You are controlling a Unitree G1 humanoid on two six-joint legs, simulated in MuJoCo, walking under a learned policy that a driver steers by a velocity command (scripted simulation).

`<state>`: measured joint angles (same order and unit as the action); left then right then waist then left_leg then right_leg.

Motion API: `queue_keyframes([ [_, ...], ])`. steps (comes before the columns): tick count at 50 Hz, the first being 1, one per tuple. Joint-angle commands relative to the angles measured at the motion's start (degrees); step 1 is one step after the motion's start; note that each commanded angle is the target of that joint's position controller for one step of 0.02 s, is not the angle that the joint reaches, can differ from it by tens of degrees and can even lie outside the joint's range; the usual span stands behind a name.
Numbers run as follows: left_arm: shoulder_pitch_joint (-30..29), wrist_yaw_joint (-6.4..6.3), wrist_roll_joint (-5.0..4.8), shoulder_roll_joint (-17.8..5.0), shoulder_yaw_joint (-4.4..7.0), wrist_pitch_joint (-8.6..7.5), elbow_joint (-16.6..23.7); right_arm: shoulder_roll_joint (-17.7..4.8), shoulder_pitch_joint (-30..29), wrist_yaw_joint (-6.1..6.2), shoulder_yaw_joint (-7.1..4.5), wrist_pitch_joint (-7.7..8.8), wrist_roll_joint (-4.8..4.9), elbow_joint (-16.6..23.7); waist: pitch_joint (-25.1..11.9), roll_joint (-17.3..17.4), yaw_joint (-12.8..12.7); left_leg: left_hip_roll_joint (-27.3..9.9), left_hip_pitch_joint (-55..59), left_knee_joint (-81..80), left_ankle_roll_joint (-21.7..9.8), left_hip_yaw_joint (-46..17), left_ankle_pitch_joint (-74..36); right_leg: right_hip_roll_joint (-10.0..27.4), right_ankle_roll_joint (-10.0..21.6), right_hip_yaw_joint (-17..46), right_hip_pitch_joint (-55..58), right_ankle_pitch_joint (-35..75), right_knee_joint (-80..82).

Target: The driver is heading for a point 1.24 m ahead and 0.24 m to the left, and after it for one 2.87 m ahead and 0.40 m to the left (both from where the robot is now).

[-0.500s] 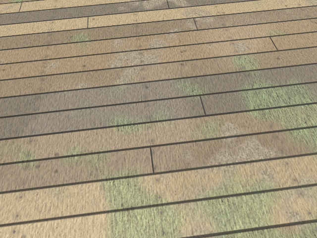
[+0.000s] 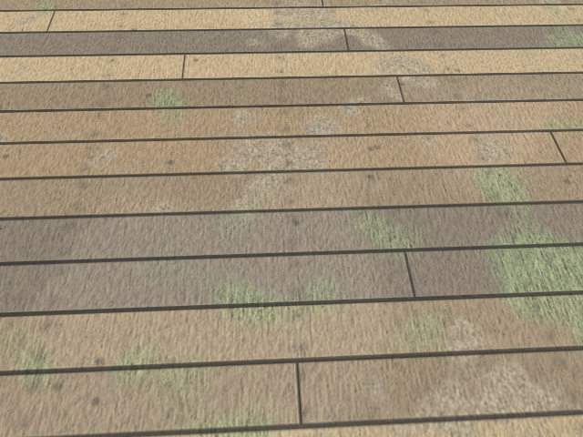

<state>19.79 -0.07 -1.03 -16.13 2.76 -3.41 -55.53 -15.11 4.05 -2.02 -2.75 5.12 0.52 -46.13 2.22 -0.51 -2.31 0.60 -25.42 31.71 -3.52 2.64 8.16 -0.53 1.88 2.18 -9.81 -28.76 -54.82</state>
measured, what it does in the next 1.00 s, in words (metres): walks ahead: right foot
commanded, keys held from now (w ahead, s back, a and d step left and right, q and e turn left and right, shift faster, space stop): w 1.00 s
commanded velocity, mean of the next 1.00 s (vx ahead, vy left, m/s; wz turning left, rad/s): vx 0.50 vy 0.00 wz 0.00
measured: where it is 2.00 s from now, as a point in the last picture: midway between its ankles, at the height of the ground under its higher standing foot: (309, 209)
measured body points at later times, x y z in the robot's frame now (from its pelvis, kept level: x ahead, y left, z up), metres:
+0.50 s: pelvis +0.28 -0.04 +0.00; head +0.32 -0.05 +0.44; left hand +0.49 +0.20 -0.10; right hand +0.25 -0.32 -0.15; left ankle +0.10 +0.09 -0.71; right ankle +0.40 -0.14 -0.73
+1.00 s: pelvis +0.56 -0.02 +0.00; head +0.59 -0.01 +0.45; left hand +0.52 +0.26 -0.14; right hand +0.78 -0.25 -0.09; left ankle +0.71 +0.09 -0.72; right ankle +0.40 -0.14 -0.73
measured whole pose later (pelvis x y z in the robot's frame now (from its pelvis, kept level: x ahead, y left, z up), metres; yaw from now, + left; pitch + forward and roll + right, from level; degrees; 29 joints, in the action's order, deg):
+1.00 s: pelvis +0.56 -0.02 +0.00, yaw +0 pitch +2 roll -2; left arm 21.9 -0.4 -0.9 -15.5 3.7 -3.1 -58.7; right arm -14.2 -0.1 -2.2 -2.4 4.8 1.0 -47.6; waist 1.1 1.4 -4.3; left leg -2.5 -28.7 27.7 -3.3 1.1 1.4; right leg -1.4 0.2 -2.4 5.5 -22.5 -15.5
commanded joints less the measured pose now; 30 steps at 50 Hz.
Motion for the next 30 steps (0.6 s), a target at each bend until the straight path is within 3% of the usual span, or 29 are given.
queue_keyframes([
  [1,-4.1,0.14,-1.40,-7.8,1.34,-3.05,5.4,-8.3,10.7,0.48,-2.21,0.19,-0.28,-0.3,-7.5,4.3,6.0,-17.6,30.9,-17.0,-10.0,-27.4,6.0,5.3,1.4,2.5,-30.9,6.0,-16.1],
  [2,-5.4,-0.12,-0.49,-7.4,1.66,-2.85,5.5,-6.8,8.3,0.38,-1.85,0.34,-0.71,-0.1,-4.4,3.3,4.7,-15.7,24.7,-18.7,-9.6,-22.9,0.5,7.0,1.0,2.1,-29.0,9.3,-12.8],
  [3,-4.1,-0.10,-0.17,-6.5,1.74,-2.27,5.2,-5.8,7.3,0.35,-1.50,0.55,-1.30,-0.1,-4.2,4.7,2.9,-14.4,21.1,-20.2,-9.2,-20.0,-2.7,8.3,0.7,2.5,-25.4,11.7,-11.2],
  [4,-3.2,-0.14,-0.05,-5.2,1.62,-1.63,4.8,-5.5,7.3,0.25,-1.48,0.73,-1.23,-0.4,-4.1,5.1,2.1,-13.8,19.2,-21.6,-9.4,-18.3,-4.4,8.7,0.3,2.3,-23.6,12.6,-9.6],
  [6,-4.1,-0.31,0.25,-3.8,1.45,-0.62,5.1,-6.6,8.1,0.41,-1.70,1.12,-0.75,-1.3,-2.7,4.6,1.5,-13.4,16.8,-23.8,-10.1,-14.9,-7.4,9.3,-0.8,1.6,-24.3,14.5,-6.0],
  [9,-10.0,-0.35,0.90,-3.7,1.45,-0.41,7.1,-8.3,10.7,1.32,-2.11,0.87,-0.67,-2.8,-0.6,3.4,2.7,-12.9,17.6,-25.5,-10.0,-11.6,-10.0,9.5,-2.4,1.2,-28.9,23.1,3.3],
  [14,-19.5,0.63,0.52,-2.0,0.59,-1.22,9.5,-9.0,15.2,2.13,-2.12,0.29,0.01,-5.3,1.3,3.5,5.8,-10.5,18.5,-26.1,-7.7,-6.0,-9.2,6.4,-2.5,-1.8,-25.2,35.6,19.4],
  [17,-23.8,1.51,0.10,-2.3,0.34,-1.55,11.1,-9.2,18.2,2.26,-2.27,-0.53,0.29,-7.3,2.6,3.4,6.9,-12.9,24.4,-24.2,-7.7,-6.2,-10.1,5.6,-1.6,-1.6,-26.7,34.3,23.6],
  [20,-24.2,2.44,-0.01,-3.8,0.63,-2.02,12.0,-10.0,18.3,2.66,-2.77,-1.52,0.55,-8.3,2.1,4.2,5.4,-15.7,30.4,-20.1,-6.6,-7.0,-16.0,4.9,0.5,-1.3,-26.0,28.3,26.1],
  [22,-17.7,2.47,0.10,-6.1,1.77,-2.19,10.4,-10.8,16.4,2.86,-3.04,-2.12,0.58,-8.0,-2.0,5.7,1.3,-14.9,31.1,-12.5,-5.1,-5.8,-31.0,2.1,2.5,-3.9,-15.7,25.0,27.2],
  [23,-8.7,2.10,0.27,-8.5,3.19,-2.12,7.4,-9.6,15.9,2.92,-2.57,-2.47,0.38,-7.7,-7.5,4.7,-2.8,-11.8,28.1,-2.3,-3.6,-3.6,-35.4,0.8,4.1,-4.9,-3.3,26.0,27.8],
  [24,1.7,1.55,0.96,-12.5,4.38,-1.98,5.1,-7.6,16.7,3.06,-1.55,-2.52,-0.62,-6.4,-15.9,-0.9,-6.0,-8.4,16.5,14.8,-1.7,-1.3,-21.4,10.0,7.6,5.5,14.5,26.9,25.7],
  [25,5.2,1.65,0.76,-16.5,5.24,-1.61,3.6,0.3,23.9,2.25,0.71,-1.16,-0.81,-6.0,-22.6,-16.1,-2.2,3.0,-7.4,34.9,2.5,-1.6,17.2,22.6,17.6,33.2,33.5,15.5,31.8],
  [26,4.5,1.70,0.03,-10.7,3.61,-1.63,3.9,-5.4,20.3,1.95,-0.44,0.25,0.48,-6.6,-21.9,-11.2,-4.5,1.2,-14.3,42.2,1.7,-9.4,25.4,22.1,16.8,38.7,32.9,7.0,37.2],
  [27,-0.6,1.47,0.19,-8.5,2.84,-1.89,4.9,-8.6,14.7,1.70,-1.38,1.27,2.07,-4.8,-13.1,-8.9,-3.8,-1.9,-18.3,43.2,0.6,-8.9,21.0,20.2,14.0,30.2,25.5,8.1,38.4],
  [28,-5.0,1.39,0.71,-7.2,2.42,-2.05,5.9,-8.5,11.6,2.01,-1.35,1.64,2.12,-4.3,-8.7,-4.5,-2.2,-5.0,-16.7,40.7,0.4,-7.3,15.5,18.0,12.4,23.6,17.5,12.9,39.8],
  [29,-7.9,1.51,1.19,-5.5,1.94,-2.20,6.3,-8.2,10.0,2.33,-1.71,1.50,1.24,-4.2,-5.0,-2.8,-0.7,-6.8,-14.5,37.0,0.7,-6.7,12.0,16.1,11.7,18.8,10.3,18.6,41.5],
  [30,-9.1,1.57,1.78,-4.1,1.45,-2.44,6.3,-7.5,11.0,2.41,-1.94,0.91,0.78,-4.5,-4.4,-3.8,1.2,-8.3,-10.7,34.8,0.8,-7.2,9.7,14.6,11.0,15.5,5.9,22.3,42.9],
])
Next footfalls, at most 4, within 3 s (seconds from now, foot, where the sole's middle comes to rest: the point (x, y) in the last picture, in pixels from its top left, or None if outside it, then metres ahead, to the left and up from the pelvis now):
0.48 right None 0.44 -0.14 -0.76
1.02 left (272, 318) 0.74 0.10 -0.76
1.54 right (365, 228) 1.04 -0.15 -0.76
2.06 left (256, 171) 1.24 0.18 -0.76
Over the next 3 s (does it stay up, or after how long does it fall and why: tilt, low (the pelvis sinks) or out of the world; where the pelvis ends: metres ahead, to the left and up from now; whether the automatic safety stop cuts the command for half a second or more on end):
stays up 1.61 0.27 0.02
